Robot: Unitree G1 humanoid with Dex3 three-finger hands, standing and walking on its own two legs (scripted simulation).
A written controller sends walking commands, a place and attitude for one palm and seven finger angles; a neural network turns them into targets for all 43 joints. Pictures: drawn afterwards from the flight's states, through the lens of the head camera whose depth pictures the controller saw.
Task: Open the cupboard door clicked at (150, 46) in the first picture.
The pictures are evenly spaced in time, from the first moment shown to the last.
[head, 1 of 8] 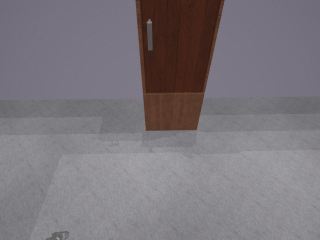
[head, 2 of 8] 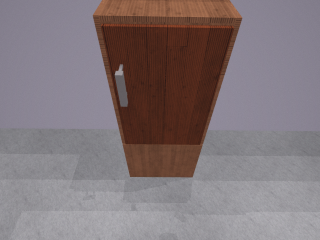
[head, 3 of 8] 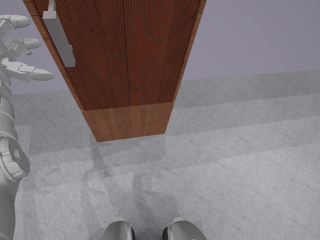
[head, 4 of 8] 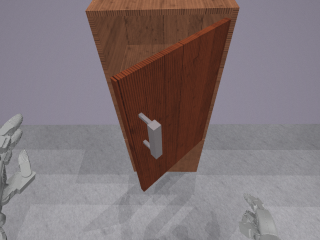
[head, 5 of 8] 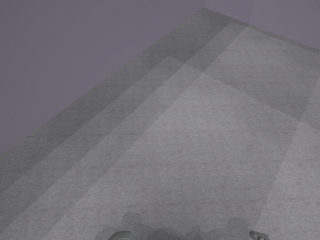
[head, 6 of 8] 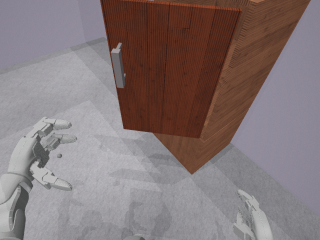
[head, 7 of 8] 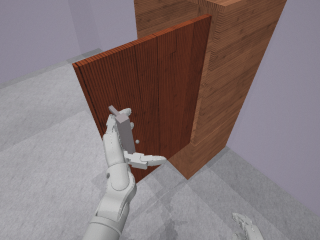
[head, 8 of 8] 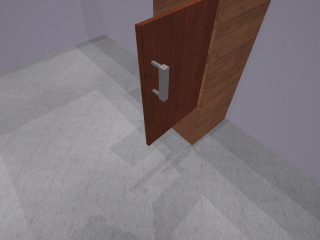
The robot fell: no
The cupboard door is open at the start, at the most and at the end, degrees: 0 94 93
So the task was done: yes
